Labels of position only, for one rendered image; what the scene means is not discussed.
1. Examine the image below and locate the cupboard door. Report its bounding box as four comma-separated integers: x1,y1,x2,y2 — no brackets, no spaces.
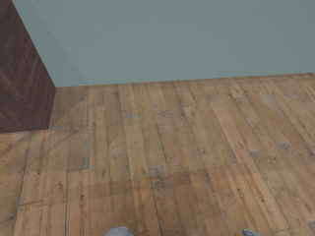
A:
0,76,17,106

